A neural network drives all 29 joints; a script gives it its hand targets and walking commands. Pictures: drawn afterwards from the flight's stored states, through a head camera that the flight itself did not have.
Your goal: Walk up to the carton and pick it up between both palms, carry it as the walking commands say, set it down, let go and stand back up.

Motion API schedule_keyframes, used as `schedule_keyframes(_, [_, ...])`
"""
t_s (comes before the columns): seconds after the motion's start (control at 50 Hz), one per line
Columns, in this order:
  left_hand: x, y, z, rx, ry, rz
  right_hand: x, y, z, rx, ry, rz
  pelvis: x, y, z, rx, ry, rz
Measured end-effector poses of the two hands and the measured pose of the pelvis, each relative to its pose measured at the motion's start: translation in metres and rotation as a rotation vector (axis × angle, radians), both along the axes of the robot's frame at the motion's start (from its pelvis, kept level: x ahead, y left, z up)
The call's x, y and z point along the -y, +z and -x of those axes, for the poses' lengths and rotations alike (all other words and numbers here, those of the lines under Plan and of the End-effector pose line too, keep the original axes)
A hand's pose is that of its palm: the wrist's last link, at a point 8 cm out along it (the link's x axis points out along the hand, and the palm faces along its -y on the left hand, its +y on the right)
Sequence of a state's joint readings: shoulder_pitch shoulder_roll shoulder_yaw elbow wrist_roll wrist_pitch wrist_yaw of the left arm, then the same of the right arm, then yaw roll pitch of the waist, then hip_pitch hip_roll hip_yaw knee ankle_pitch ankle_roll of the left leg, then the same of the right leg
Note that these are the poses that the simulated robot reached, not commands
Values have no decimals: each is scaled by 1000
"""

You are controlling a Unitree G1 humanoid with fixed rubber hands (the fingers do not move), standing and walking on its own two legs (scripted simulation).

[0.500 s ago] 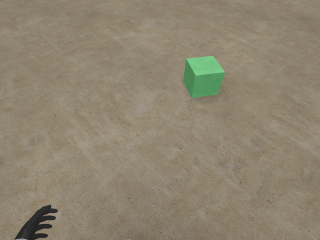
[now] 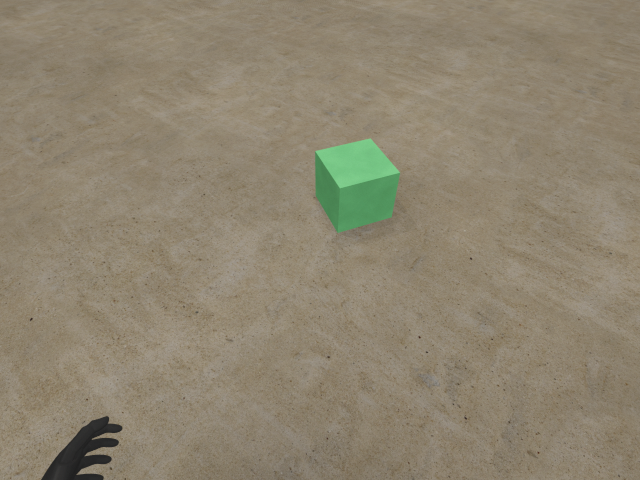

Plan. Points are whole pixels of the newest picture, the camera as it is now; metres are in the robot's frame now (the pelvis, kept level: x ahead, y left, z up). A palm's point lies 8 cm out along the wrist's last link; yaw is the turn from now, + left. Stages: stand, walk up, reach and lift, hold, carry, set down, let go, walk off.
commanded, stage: walk up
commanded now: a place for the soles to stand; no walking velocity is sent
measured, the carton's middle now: (354, 185) +1.40 -0.12 -0.62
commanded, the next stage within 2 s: none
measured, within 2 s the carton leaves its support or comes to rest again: neither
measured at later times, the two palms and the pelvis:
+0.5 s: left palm (126, 354) +0.32 +0.31 -0.06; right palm (612, 421) +0.23 -0.38 -0.08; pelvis +0.19 -0.02 +0.00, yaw -3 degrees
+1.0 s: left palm (183, 267) +0.49 +0.27 -0.07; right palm (578, 309) +0.42 -0.42 -0.09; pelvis +0.37 -0.07 -0.01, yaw -3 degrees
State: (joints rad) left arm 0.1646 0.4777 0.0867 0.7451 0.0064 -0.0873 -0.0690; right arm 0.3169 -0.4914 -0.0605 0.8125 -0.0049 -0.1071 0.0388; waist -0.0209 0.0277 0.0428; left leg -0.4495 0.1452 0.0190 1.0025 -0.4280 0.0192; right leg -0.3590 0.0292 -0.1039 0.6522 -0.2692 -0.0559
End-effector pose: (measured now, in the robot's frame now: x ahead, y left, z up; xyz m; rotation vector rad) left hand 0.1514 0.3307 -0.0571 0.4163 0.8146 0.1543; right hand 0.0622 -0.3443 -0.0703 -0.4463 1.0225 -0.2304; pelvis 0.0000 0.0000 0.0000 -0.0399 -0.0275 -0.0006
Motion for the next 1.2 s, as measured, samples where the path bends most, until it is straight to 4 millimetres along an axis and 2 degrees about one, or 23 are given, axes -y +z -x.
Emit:
schedule_keyframes(0.1, [-14,-14,0,-76,39,9,-21,-1,-60,18,63,-28,-8,-1,-40,2,6,-10])
schedule_keyframes(0.18, [-17,-30,-19,-142,43,10,-16,1,-90,73,29,4,-14,-8,-74,1,-36,-52])
schedule_keyframes(0.24, [-6,-30,-49,-169,4,18,-5,8,-98,80,-26,20,-11,-3,-96,1,-63,-65])
schedule_keyframes(0.3, [8,-23,-87,-167,-43,22,8,11,-105,70,-59,23,-4,2,-117,1,-87,-68])
schedule_keyframes(0.38, [20,-14,-138,-119,-66,-13,32,1,-117,30,-99,17,12,-3,-149,1,-91,-53])
schedule_keyframes(0.42, [21,-12,-154,-87,-47,-31,37,-6,-130,1,-108,9,19,-6,-163,-5,-83,-40])
schedule_keyframes(0.48, [20,-7,-165,-77,1,-40,35,-11,-159,-27,-78,-6,24,-4,-185,-10,-62,-19])
schedule_keyframes(0.56, [16,-7,-171,-112,39,-41,25,-11,-209,-39,-20,-34,25,1,-214,-16,-45,-18])
schedule_keyframes(0.64, [8,-22,-176,-190,61,-29,17,-9,-262,0,25,-33,21,-3,-245,-16,-37,-33])
schedule_keyframes(0.68, [10,-30,-186,-226,62,-28,20,-7,-280,37,9,-18,20,-6,-261,-19,-52,-52])
schedule_keyframes(0.74, [24,-32,-218,-234,31,-22,30,-1,-292,62,-43,-3,25,-3,-283,-21,-72,-70])
schedule_keyframes(0.82, [53,-25,-277,-182,-35,5,49,2,-294,19,-76,7,38,2,-308,-11,-88,-70])
schedule_keyframes(0.88, [66,-21,-314,-136,-59,-13,68,-7,-300,-5,-106,3,52,-4,-330,-3,-92,-49])
schedule_keyframes(0.92, [66,-20,-329,-103,-38,-33,74,-14,-312,-20,-113,-2,60,-9,-343,2,-79,-40])
schedule_keyframes(1.0, [61,-12,-339,-99,27,-49,72,-18,-354,-35,-67,-21,65,-5,-369,14,-51,-14])
schedule_keyframes(1.08, [50,-9,-335,-155,76,-59,63,-14,-404,-36,-12,-45,66,1,-397,18,-34,-15])
schedule_keyframes(1.14, [41,-13,-334,-211,112,-48,54,-7,-446,-17,26,-50,62,4,-421,15,-21,-15])
schedule_keyframes(1.2, [34,-25,-345,-248,121,-40,53,-5,-484,25,55,-18,54,-4,-446,14,-23,-28])
